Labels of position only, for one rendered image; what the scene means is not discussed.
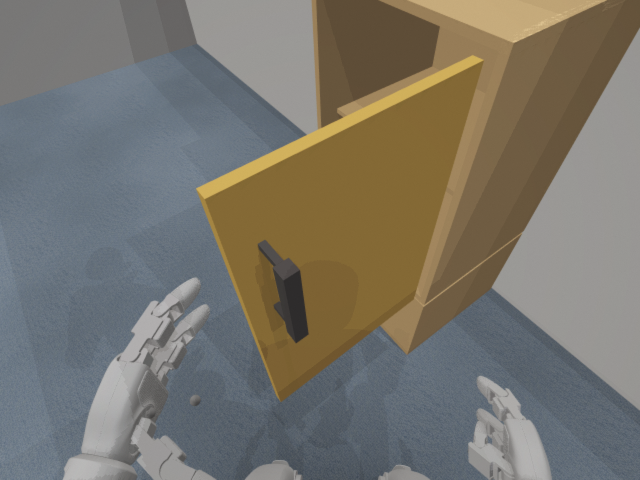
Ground robot right hand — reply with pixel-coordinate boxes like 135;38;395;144
468;376;552;480

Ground cupboard door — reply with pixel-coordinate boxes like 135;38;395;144
196;55;484;402

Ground robot left forearm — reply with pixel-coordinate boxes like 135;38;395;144
63;454;137;480

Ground robot left hand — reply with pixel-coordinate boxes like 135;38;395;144
81;277;216;480

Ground handle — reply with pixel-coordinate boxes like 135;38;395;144
258;240;309;343

